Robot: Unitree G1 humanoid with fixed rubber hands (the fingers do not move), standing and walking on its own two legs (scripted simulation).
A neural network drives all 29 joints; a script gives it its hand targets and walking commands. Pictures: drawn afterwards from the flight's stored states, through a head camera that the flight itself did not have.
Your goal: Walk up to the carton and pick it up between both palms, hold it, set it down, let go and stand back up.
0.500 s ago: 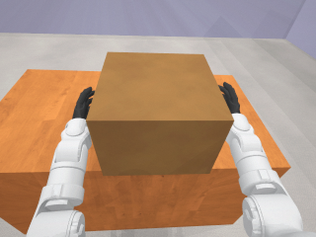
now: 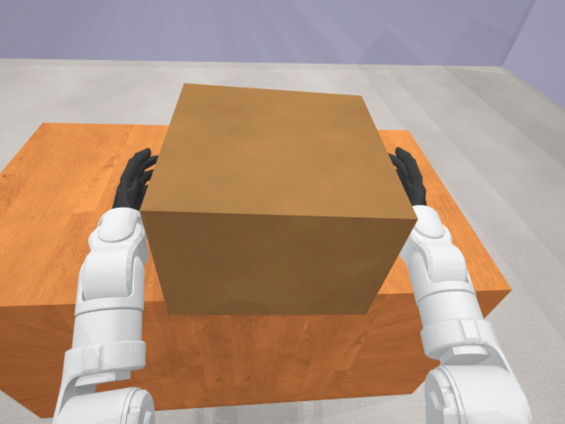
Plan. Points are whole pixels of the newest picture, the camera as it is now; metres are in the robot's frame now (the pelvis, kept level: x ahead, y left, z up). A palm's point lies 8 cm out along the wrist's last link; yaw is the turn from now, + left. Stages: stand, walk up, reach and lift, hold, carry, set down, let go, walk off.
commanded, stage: reach and lift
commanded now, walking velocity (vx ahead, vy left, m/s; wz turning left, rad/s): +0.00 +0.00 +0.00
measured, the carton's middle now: (273, 196) +0.41 +0.00 +0.13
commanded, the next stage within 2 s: hold in 0.36 s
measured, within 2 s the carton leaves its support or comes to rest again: neither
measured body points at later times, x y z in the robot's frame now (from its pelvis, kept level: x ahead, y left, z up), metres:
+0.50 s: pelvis +0.00 +0.00 +0.00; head -0.03 +0.02 +0.45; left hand +0.37 +0.20 +0.16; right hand +0.38 -0.19 +0.17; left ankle +0.04 +0.10 -0.75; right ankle +0.00 -0.11 -0.75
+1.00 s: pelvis +0.00 +0.00 +0.00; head -0.04 +0.02 +0.45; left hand +0.36 +0.20 +0.17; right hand +0.37 -0.19 +0.19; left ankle +0.04 +0.10 -0.75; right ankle +0.00 -0.11 -0.75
